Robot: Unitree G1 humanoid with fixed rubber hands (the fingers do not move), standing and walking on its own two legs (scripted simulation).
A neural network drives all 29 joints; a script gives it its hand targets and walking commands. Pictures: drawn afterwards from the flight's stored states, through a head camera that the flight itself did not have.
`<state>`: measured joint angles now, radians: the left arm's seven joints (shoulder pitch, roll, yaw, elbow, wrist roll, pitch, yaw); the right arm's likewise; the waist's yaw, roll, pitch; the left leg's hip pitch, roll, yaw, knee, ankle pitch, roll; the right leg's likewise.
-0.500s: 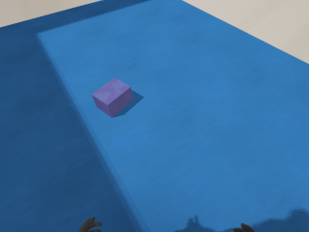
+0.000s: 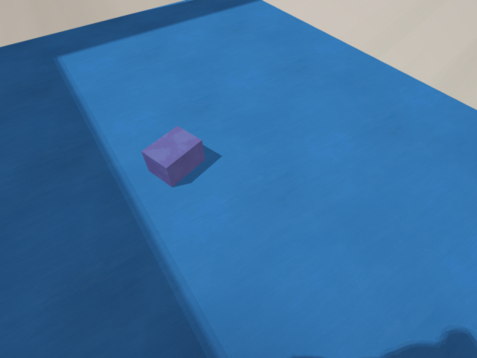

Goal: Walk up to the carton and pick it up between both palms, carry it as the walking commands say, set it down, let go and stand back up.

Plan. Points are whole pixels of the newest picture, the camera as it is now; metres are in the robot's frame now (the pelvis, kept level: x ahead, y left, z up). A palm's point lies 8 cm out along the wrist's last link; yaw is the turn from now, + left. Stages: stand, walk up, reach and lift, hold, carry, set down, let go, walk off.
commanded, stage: stand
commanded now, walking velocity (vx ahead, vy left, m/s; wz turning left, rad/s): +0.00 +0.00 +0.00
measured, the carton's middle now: (174, 155) +1.20 +0.41 -0.69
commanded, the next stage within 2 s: walk up in 1.44 s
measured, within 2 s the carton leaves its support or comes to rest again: neither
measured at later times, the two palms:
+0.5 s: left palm out of the picture -0.02 +0.21 -0.14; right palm out of the picture -0.01 -0.20 -0.14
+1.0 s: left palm out of the picture -0.04 +0.20 -0.14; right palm out of the picture -0.04 -0.20 -0.14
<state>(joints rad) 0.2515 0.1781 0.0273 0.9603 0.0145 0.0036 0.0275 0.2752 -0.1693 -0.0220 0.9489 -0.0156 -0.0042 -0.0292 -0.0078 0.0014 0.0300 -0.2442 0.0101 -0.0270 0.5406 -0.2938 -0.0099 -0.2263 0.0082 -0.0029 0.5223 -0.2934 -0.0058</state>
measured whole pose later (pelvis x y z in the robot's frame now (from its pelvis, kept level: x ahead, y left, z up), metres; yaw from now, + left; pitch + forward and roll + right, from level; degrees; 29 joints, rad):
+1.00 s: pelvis -0.01 +0.00 +0.01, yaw +0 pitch -2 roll +0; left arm 0.29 0.11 0.00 1.17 0.01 0.00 0.05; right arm 0.30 -0.10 0.01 1.17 -0.01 0.00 -0.04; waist -0.01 0.01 0.05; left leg -0.18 0.01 -0.02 0.45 -0.24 -0.01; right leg -0.17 0.01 0.00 0.44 -0.24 0.00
